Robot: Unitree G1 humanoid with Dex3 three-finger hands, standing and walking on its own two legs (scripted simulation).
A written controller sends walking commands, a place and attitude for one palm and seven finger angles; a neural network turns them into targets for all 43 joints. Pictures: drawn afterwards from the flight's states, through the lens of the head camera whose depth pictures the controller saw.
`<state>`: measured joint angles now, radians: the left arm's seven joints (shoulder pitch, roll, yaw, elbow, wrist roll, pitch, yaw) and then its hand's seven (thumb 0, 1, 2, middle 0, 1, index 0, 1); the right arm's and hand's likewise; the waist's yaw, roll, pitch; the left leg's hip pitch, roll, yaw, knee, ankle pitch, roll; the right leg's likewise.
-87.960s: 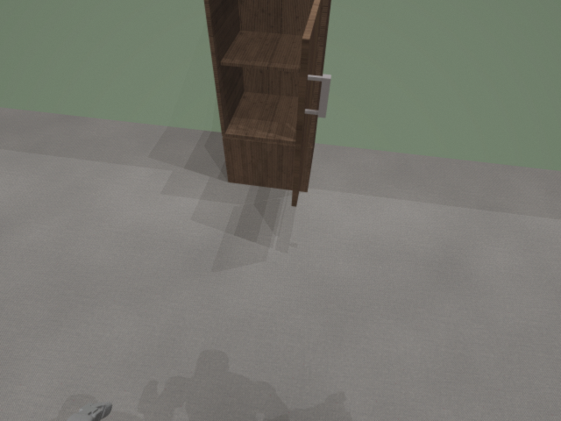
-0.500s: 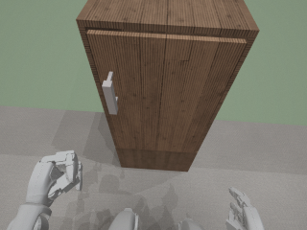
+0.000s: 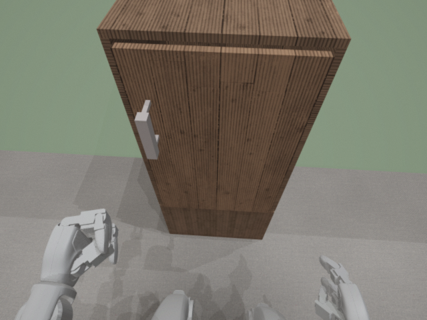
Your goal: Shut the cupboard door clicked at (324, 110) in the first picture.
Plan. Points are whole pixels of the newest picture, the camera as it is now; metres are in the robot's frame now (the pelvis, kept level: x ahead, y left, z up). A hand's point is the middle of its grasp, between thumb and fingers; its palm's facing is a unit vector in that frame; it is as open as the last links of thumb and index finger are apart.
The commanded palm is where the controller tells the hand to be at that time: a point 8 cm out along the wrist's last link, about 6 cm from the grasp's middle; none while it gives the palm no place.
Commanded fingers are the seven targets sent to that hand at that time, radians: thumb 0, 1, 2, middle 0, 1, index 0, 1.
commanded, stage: bring the fist close to the handle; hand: left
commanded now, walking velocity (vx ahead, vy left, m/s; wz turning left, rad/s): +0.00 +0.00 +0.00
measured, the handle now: (150, 130) +0.48 +0.17 +0.06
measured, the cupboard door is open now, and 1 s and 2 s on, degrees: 0 0 0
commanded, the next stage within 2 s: push the door shut along its arc in 1.30 s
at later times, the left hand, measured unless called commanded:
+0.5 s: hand (136, 204) +0.30 +0.16 +0.06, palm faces -0.04 -1.00 -0.03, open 3.1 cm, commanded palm +0.29 +0.21 +0.07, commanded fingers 0.00 0.90 0.90 -1.30 -1.50 -1.30 -1.50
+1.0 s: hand (157, 170) +0.37 +0.14 +0.07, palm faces -0.04 -1.00 -0.03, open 3.1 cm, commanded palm +0.35 +0.19 +0.07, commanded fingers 0.00 0.90 0.90 -1.30 -1.50 -1.30 -1.50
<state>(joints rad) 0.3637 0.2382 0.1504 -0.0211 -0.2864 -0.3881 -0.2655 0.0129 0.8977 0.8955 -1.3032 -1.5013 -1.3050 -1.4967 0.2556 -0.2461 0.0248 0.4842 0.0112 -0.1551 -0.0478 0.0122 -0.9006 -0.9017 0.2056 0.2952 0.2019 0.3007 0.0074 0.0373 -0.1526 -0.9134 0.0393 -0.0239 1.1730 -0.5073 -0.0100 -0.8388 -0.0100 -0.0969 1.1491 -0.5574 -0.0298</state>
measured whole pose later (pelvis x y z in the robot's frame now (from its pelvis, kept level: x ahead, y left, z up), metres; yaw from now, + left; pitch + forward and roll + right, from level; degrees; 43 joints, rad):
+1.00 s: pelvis +0.00 +0.00 +0.01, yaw -1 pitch +15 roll +0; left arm -0.28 0.19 0.12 0.53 -0.16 -0.41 -0.10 0.01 0.90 0.90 -1.30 -1.50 -1.31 -1.50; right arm 0.26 -0.25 0.01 0.59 0.00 -0.06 -0.01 0.01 -0.90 -0.90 0.21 0.30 0.20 0.30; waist -0.04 0.02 -0.14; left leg -0.90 0.03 0.02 1.09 -0.47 0.00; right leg -0.85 -0.01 -0.06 1.10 -0.52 -0.02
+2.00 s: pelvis -0.03 +0.01 +0.00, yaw +0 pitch +17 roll -2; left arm -0.66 0.28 0.14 0.95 -0.17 -0.48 -0.29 0.01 0.90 0.90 -1.44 -1.50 -1.35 -1.50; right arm 0.29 -0.27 0.02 0.66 0.02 -0.04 -0.03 0.01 -0.90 -0.90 0.21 0.29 0.20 0.30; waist -0.05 0.02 -0.13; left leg -1.01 0.02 -0.02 1.15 -0.44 0.00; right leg -0.94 -0.03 -0.09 1.15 -0.50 -0.02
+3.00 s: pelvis -0.01 +0.02 +0.02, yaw -5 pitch +15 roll -1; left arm -0.18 0.16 0.08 0.47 -0.15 -0.44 -0.01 0.01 0.90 0.90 -1.30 -1.50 -1.30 -1.50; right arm 0.28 -0.25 0.01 0.56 0.00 -0.05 -0.01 0.01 -0.90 -0.90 0.21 0.30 0.20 0.30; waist -0.04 0.03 -0.13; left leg -0.88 -0.02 -0.02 1.07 -0.46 0.02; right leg -0.84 0.03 0.00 1.05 -0.47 0.00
